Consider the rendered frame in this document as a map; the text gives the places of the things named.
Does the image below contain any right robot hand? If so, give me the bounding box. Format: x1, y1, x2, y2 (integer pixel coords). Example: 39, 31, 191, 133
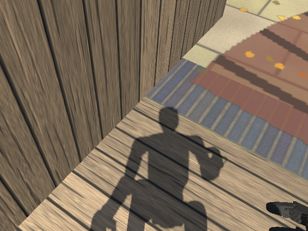
266, 201, 308, 231

